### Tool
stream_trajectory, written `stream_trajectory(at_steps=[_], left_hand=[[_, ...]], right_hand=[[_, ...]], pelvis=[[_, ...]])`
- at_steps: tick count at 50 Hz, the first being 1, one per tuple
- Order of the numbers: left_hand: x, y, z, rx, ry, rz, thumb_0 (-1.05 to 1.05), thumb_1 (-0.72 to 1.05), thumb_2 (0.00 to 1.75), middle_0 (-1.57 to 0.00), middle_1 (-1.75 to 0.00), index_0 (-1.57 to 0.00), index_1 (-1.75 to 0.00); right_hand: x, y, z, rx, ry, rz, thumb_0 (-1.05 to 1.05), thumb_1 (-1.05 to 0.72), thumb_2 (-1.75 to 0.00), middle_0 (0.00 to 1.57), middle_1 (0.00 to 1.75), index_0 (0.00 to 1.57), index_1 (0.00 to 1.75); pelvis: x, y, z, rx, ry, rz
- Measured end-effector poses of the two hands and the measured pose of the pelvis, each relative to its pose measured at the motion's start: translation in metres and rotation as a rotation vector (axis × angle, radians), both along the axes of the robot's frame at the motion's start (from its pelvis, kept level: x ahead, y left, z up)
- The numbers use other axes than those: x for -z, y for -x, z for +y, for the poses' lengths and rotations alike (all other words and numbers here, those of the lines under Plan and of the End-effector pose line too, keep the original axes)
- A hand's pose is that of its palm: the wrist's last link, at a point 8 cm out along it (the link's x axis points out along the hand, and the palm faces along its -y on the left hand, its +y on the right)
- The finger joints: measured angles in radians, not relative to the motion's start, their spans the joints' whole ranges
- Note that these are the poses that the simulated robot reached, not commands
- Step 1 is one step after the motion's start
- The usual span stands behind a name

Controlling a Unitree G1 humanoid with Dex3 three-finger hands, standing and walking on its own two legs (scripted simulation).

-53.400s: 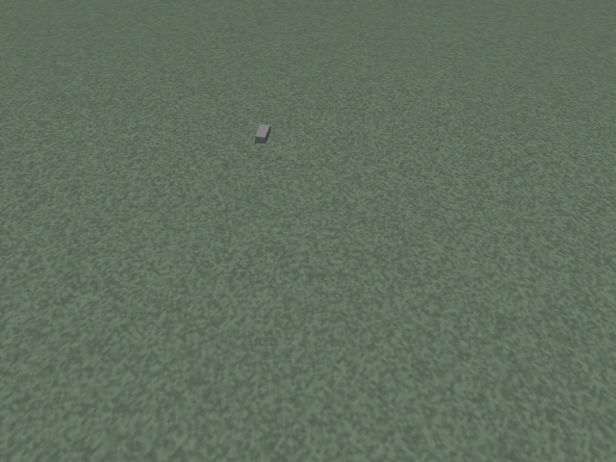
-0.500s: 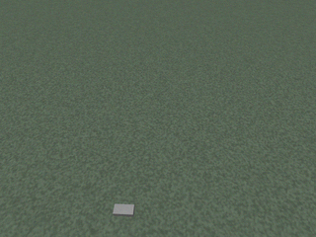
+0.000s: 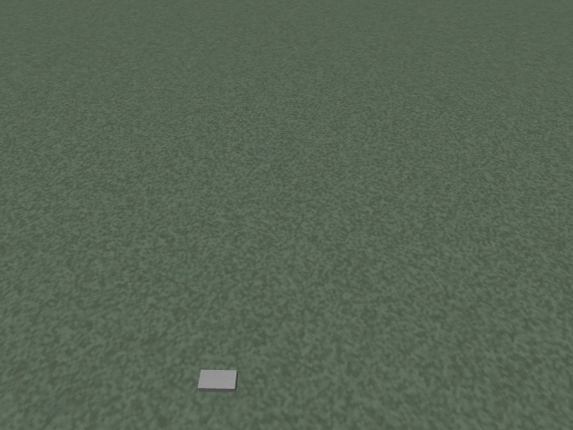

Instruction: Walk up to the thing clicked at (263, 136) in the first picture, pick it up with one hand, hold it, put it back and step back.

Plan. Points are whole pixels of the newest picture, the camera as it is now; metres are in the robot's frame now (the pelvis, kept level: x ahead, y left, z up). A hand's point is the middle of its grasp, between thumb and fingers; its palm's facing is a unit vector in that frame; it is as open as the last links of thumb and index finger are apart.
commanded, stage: stand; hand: left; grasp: from above
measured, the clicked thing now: (218, 380) +0.42 +0.24 -0.76
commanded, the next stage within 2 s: step back in 1.12 s
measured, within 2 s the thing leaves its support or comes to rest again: neither
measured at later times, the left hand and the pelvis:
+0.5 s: hand out of the picture +0.07 +0.22 -0.16, palm faces +0.00 -0.95 -0.31, open 7.4 cm; pelvis +0.00 -0.01 +0.00, yaw -1 degrees
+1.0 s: hand out of the picture +0.08 +0.24 -0.16, palm faces -0.01 -0.94 -0.34, open 7.4 cm; pelvis +0.00 -0.01 +0.00, yaw -1 degrees
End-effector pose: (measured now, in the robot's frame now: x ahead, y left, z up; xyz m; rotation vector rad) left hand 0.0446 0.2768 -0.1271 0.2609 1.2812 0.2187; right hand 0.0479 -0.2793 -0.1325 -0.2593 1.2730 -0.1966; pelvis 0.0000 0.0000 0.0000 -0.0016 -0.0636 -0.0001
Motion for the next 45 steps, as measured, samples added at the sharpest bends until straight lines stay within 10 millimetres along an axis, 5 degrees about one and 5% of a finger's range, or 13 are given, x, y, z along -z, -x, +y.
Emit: stream_trajectory(at_steps=[20, 45], left_hand=[[-0.001, -0.020, -0.010, 0.015, 0.012, -0.025, 0.01, 0.90, 0.90, -0.20, -0.30, -0.20, -0.30], [-0.009, -0.022, 0.007, 0.041, -0.029, -0.036, 0.01, 0.90, 0.90, -0.20, -0.29, -0.20, -0.30]], right_hand=[[0.000, -0.009, 0.000, 0.012, -0.011, -0.010, 0.00, -0.91, -0.90, 0.20, 0.30, 0.21, 0.30], [-0.008, -0.008, -0.022, 0.002, 0.025, -0.014, 0.00, -0.91, -0.90, 0.20, 0.30, 0.21, 0.30]], pelvis=[[-0.001, -0.007, -0.005, 0.009, -0.002, 0.003], [-0.001, -0.003, -0.009, 0.010, -0.001, 0.010]])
